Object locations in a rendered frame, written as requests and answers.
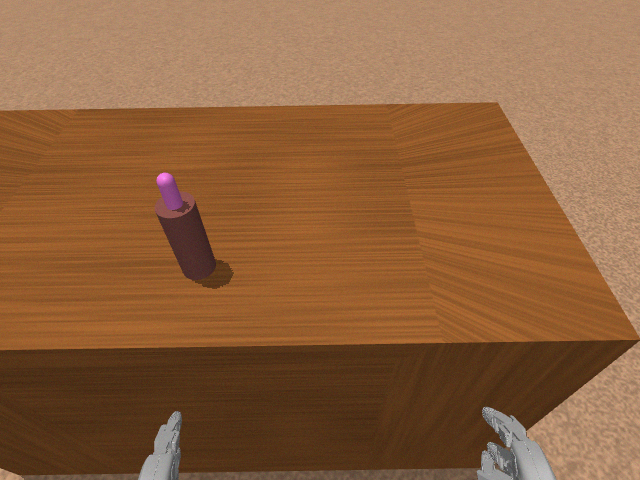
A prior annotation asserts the left robot hand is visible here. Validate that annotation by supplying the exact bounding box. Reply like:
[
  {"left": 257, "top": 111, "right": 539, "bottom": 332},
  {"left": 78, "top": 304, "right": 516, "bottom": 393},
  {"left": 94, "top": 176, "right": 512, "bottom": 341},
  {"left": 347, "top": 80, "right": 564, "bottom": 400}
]
[{"left": 138, "top": 411, "right": 182, "bottom": 480}]

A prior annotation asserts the bottle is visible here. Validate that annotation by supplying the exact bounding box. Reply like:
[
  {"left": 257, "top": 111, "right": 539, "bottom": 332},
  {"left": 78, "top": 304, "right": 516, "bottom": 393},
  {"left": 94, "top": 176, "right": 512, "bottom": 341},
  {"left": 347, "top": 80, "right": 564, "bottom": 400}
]
[{"left": 154, "top": 173, "right": 216, "bottom": 280}]

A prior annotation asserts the right robot hand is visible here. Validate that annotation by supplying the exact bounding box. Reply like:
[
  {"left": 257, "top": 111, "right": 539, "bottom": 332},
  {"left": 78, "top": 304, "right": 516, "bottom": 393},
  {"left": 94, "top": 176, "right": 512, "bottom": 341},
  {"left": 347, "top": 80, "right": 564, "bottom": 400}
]
[{"left": 477, "top": 407, "right": 556, "bottom": 480}]

